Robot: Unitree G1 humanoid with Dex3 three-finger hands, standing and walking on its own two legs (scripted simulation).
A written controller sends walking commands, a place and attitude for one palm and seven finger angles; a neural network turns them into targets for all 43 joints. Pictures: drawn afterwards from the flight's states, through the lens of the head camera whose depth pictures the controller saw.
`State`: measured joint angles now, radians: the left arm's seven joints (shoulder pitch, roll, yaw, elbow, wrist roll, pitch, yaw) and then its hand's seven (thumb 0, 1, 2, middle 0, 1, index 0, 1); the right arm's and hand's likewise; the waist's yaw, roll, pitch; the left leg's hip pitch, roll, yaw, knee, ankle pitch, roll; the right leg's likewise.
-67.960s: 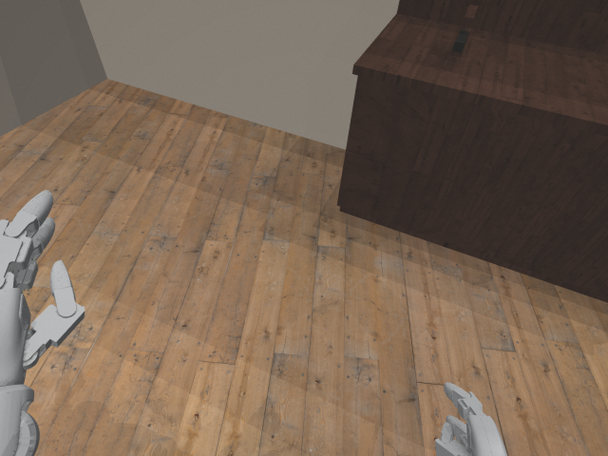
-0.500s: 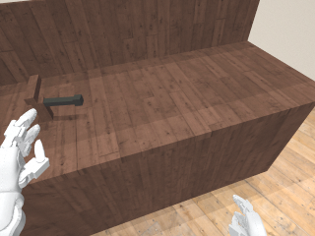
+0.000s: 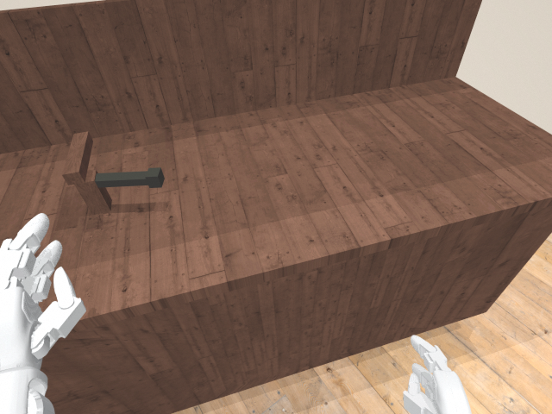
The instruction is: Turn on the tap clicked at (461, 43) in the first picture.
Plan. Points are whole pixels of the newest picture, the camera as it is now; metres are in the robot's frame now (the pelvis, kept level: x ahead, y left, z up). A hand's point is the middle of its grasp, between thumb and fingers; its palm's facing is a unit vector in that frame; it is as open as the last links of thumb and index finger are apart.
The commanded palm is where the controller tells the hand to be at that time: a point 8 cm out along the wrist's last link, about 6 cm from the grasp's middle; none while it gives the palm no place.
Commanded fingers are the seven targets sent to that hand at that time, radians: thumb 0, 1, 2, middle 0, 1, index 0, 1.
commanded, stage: turn the palm inward beside the body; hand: left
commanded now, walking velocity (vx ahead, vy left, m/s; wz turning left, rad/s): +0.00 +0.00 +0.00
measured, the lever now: (155, 177) +0.51 +0.30 +0.07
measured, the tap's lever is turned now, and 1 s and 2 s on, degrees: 76 76 76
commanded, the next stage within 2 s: reach beside the lever's end, fingers flat in 0.94 s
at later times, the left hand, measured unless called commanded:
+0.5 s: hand (58, 327) +0.17 +0.27 +0.13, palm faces +0.53 -0.84 -0.09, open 7.5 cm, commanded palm +0.12 +0.30 +0.15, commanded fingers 0.00 0.90 0.90 -0.20 -0.30 -0.20 -0.30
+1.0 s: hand (65, 328) +0.17 +0.25 +0.14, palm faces +0.55 -0.83 -0.08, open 7.5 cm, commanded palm +0.11 +0.29 +0.15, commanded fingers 0.00 0.90 0.90 -0.20 -0.30 -0.20 -0.30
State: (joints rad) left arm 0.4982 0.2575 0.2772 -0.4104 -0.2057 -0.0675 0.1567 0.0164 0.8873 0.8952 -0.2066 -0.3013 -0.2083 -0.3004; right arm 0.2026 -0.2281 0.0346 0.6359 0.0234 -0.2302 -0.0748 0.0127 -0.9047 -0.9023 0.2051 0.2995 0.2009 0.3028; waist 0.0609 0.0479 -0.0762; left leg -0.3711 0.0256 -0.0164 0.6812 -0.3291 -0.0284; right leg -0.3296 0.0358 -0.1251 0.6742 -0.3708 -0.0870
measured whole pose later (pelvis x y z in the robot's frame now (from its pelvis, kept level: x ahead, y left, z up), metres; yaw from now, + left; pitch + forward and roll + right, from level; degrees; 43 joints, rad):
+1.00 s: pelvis -0.01 +0.02 +0.00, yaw +1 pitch -1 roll -1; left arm 0.53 0.18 0.19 -0.49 -0.21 0.05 0.26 0.02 0.89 0.90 -0.20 -0.30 -0.20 -0.30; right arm 0.19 -0.24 0.06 0.62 0.01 -0.20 -0.07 0.01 -0.90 -0.90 0.21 0.30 0.20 0.30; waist 0.07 0.05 -0.06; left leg -0.36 0.00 -0.03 0.67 -0.31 0.00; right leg -0.30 0.02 -0.13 0.65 -0.34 -0.06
